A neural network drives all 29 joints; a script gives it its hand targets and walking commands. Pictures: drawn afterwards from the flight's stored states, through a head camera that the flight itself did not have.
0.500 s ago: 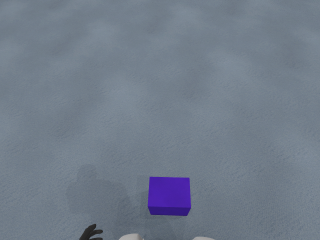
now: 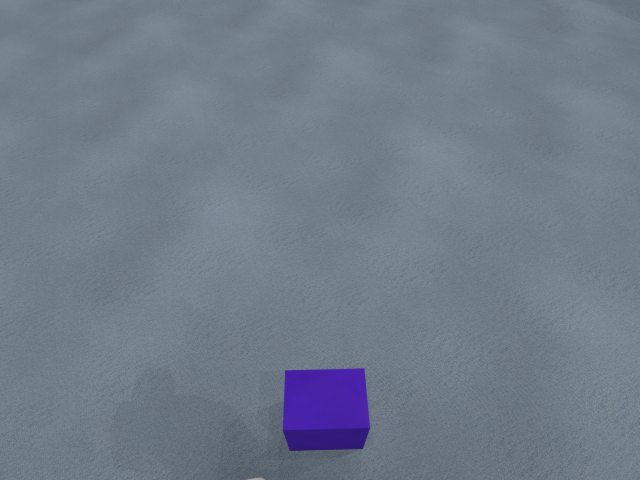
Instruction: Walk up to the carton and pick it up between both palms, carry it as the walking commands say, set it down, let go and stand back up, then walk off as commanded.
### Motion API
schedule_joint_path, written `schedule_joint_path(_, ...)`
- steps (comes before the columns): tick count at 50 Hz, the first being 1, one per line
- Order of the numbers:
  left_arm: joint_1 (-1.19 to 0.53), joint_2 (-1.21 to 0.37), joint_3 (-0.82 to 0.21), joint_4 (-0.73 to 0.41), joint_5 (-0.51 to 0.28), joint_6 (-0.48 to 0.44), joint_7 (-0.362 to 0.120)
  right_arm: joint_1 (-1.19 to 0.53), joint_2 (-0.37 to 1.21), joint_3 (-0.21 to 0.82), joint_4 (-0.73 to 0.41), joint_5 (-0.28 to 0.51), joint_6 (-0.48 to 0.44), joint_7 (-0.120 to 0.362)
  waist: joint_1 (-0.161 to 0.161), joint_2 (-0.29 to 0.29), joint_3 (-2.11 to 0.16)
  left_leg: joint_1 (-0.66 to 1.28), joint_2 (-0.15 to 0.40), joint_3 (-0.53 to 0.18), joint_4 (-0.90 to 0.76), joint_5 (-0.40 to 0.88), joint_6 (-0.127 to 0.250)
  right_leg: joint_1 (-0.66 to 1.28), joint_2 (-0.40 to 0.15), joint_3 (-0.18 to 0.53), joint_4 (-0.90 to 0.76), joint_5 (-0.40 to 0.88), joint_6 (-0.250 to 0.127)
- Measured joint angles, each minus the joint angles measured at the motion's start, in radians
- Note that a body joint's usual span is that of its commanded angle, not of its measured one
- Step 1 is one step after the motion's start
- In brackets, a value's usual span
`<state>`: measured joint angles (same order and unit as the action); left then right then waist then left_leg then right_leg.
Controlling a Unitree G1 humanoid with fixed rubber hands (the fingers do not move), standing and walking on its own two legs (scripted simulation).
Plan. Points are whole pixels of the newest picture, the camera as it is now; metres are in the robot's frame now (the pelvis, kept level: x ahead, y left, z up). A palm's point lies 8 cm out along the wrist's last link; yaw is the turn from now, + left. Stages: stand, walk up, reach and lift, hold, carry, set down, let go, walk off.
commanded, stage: walk up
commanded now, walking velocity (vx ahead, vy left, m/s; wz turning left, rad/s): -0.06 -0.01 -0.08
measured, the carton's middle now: (325, 411) +0.38 +0.01 -0.65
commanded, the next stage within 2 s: stand in 0.34 s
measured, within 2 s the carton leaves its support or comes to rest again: neither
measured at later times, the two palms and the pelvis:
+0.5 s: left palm out of the picture +0.01 +0.21 -0.13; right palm out of the picture +0.02 -0.26 -0.12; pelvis +0.00 -0.02 +0.01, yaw +0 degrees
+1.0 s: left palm out of the picture +0.02 +0.21 -0.13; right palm out of the picture +0.01 -0.26 -0.13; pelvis -0.02 -0.03 +0.00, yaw +0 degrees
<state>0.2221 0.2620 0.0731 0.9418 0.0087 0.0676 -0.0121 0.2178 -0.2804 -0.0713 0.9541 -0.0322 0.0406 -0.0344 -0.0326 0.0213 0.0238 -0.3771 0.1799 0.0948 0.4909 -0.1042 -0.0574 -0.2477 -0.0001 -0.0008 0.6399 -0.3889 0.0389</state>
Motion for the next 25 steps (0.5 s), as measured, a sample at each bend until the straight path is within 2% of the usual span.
schedule_joint_path(1,0.006,0.000,0.000,-0.001,0.001,-0.013,0.004,0.005,-0.002,0.000,0.002,0.003,0.002,0.005,0.004,-0.008,-0.001,-0.015,-0.009,0.004,0.026,-0.013,-0.001,0.039,-0.015,0.003,-0.095,0.034,-0.003)
schedule_joint_path(3,0.012,-0.028,-0.007,0.015,0.014,-0.034,0.010,0.020,-0.008,0.003,0.015,0.008,0.014,0.012,0.016,0.014,0.007,-0.039,-0.033,-0.036,0.105,-0.177,0.009,0.038,-0.012,0.001,-0.091,0.053,-0.018)
schedule_joint_path(5,0.033,-0.052,-0.022,0.022,0.021,-0.045,0.016,0.041,0.000,0.011,0.027,0.013,0.030,0.024,0.030,0.018,0.003,-0.042,-0.082,-0.073,0.197,-0.243,0.029,0.066,-0.022,0.006,-0.129,0.074,-0.028)
schedule_joint_path(8,0.053,-0.077,-0.040,0.032,0.017,-0.059,0.025,0.060,0.019,0.028,0.043,0.017,0.022,0.039,0.039,0.017,-0.006,-0.007,-0.133,-0.096,0.237,-0.220,0.046,0.109,-0.029,0.012,-0.213,0.118,-0.034)
schedule_joint_path(11,0.046,-0.091,-0.049,0.049,0.013,-0.076,0.033,0.069,0.041,0.037,0.056,0.022,0.007,0.033,0.037,0.021,-0.008,0.071,-0.153,-0.095,0.148,-0.224,0.047,0.126,-0.020,0.003,-0.248,0.134,-0.039)
schedule_joint_path(14,0.032,-0.094,-0.050,0.072,0.008,-0.083,0.039,0.072,0.058,0.043,0.061,0.025,-0.013,0.018,0.028,0.030,-0.005,0.183,-0.150,-0.080,-0.049,-0.112,0.045,0.123,0.001,-0.016,-0.234,0.121,-0.039)
schedule_joint_path(15,0.026,-0.088,-0.050,0.081,0.008,-0.085,0.041,0.067,0.070,0.044,0.068,0.026,-0.020,0.013,0.024,0.015,0.000,0.197,-0.154,-0.078,-0.076,-0.112,0.046,0.120,-0.003,-0.019,-0.222,0.113,-0.038)
schedule_joint_path(19,0.018,-0.074,-0.056,0.106,0.001,-0.082,0.047,0.053,0.099,0.053,0.077,0.029,-0.040,0.011,0.034,-0.027,0.013,0.215,-0.160,-0.071,-0.100,-0.105,0.046,0.138,-0.010,-0.013,-0.251,0.129,-0.033)
schedule_joint_path(25,0.023,-0.068,-0.058,0.144,0.004,-0.077,0.046,0.032,0.099,0.053,0.098,0.026,-0.047,0.005,0.040,-0.037,0.017,0.224,-0.155,-0.068,-0.118,-0.091,0.044,0.148,-0.005,-0.010,-0.272,0.146,-0.040)
